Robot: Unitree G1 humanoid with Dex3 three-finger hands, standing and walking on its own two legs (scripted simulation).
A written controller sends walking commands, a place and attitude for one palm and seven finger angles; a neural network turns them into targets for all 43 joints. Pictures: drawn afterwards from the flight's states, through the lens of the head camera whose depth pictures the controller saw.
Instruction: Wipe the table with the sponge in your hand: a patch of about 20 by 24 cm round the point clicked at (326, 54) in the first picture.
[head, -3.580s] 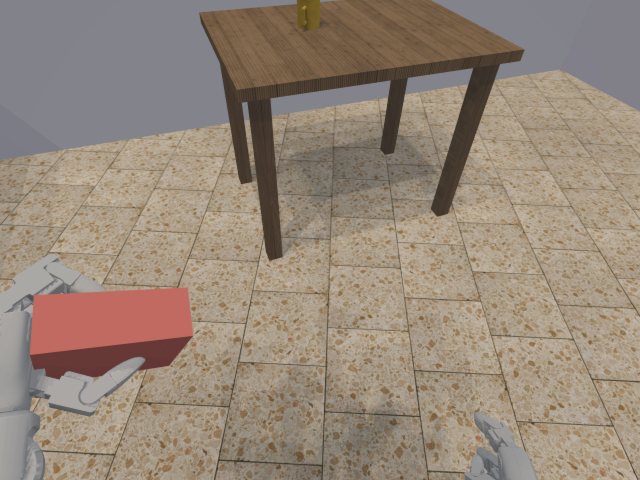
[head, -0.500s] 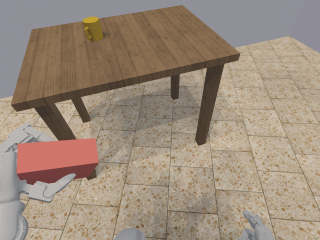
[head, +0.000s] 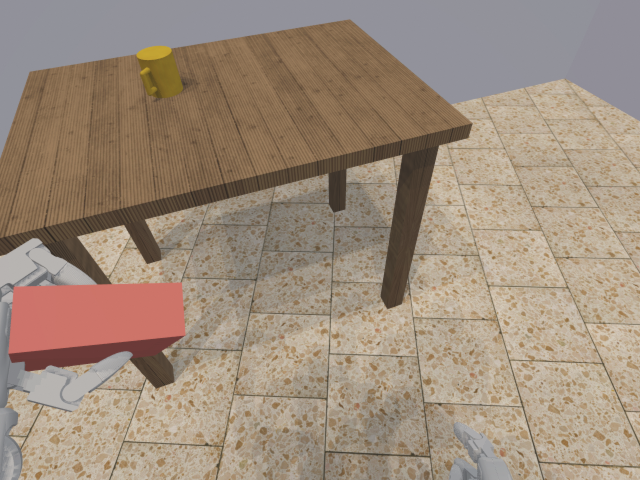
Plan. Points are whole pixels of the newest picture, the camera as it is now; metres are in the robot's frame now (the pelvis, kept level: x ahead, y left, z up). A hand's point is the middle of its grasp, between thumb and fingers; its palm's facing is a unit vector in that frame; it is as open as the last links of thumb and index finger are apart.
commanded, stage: take the last steps up to it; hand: left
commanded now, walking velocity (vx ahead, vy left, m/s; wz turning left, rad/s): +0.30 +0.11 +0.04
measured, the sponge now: (122, 325) +0.22 +0.20 +0.16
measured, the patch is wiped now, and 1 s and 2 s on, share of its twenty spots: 0.00 0.00 0.00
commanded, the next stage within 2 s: come to a stop and stand still in 1.24 s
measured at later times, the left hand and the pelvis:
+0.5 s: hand (91, 234) +0.32 +0.27 +0.18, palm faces +0.44 -0.81 -0.39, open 9.4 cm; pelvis +0.10 +0.03 +0.00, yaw +0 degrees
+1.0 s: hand (148, 186) +0.40 +0.25 +0.17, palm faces +0.36 -0.81 -0.47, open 9.4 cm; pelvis +0.19 +0.01 +0.01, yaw +1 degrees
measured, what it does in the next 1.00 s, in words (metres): walks ahead: left foot, then right foot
